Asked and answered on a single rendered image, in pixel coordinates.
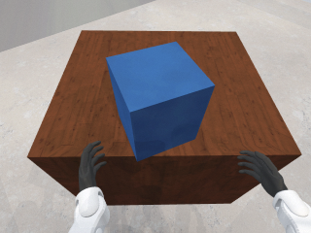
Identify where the robot left forearm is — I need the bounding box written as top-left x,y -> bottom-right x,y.
68,186 -> 110,233

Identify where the carton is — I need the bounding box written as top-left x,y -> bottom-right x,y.
106,42 -> 215,162

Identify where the pedestal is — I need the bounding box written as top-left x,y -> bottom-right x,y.
27,30 -> 302,206

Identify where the right robot hand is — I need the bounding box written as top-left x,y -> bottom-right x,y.
237,150 -> 288,198

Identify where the left robot hand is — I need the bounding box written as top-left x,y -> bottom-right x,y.
79,141 -> 107,192

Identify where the robot right forearm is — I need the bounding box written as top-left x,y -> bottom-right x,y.
272,189 -> 311,233

